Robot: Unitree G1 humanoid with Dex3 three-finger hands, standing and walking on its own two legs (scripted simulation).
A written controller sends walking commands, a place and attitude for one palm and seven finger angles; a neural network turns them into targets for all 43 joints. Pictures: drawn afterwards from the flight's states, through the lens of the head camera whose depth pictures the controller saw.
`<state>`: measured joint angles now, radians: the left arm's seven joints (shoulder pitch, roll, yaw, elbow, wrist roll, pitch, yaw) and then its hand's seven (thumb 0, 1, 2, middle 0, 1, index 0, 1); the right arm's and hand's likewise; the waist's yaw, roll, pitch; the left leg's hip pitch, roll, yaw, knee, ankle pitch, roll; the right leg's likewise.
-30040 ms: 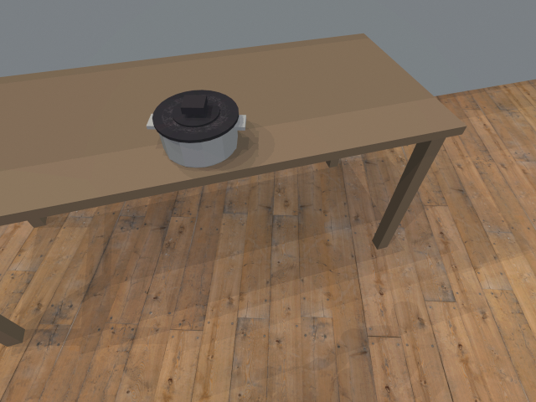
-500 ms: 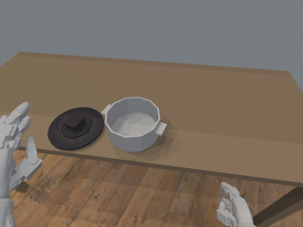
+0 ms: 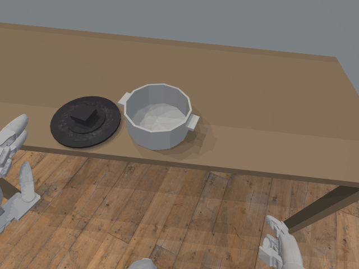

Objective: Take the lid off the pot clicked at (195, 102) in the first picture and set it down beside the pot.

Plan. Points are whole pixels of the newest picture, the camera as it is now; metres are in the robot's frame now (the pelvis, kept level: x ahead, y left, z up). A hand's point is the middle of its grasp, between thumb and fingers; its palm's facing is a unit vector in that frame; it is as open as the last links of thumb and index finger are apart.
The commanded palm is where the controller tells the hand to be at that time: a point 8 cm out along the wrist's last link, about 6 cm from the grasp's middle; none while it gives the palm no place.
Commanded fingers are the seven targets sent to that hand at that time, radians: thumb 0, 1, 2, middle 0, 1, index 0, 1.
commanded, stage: step back with the hand held close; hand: left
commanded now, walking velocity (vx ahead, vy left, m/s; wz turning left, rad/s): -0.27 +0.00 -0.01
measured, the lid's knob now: (84, 114) +0.52 +0.33 -0.04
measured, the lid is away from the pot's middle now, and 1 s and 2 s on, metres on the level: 0.23 0.23 0.23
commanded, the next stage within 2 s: stop stepping back and stand still in 1.42 s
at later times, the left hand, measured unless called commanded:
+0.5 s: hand (30, 214) +0.17 +0.22 +0.17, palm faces +0.30 -0.86 -0.42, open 7.4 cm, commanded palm +0.10 +0.28 +0.19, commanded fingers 0.00 0.90 0.90 -0.20 -0.30 -0.20 -0.30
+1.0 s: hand (22, 244) +0.13 +0.21 +0.17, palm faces +0.34 -0.83 -0.45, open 7.4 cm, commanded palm +0.06 +0.27 +0.19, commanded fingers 0.00 0.90 0.90 -0.20 -0.30 -0.20 -0.30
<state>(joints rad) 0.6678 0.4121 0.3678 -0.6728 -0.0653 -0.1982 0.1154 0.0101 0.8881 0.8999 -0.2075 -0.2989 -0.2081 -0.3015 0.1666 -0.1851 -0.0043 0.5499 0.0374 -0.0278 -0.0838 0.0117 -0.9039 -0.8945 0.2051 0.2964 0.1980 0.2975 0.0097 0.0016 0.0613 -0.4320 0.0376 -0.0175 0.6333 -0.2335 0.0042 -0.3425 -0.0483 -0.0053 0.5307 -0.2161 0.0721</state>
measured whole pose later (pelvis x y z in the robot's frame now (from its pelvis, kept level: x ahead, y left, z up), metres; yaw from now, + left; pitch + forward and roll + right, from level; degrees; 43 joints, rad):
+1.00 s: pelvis -0.06 -0.02 -0.02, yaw +3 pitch +0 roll -2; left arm 0.59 0.43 0.41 -0.68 -0.02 -0.31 0.12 0.01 0.89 0.90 -0.21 -0.30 -0.21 -0.30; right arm 0.21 -0.16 -0.02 0.60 0.01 -0.10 -0.07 0.01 -0.90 -0.89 0.21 0.30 0.20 0.30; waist -0.03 -0.04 0.06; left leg -0.56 0.07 -0.02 0.76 -0.32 0.00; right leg -0.44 0.01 0.02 0.68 -0.24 0.04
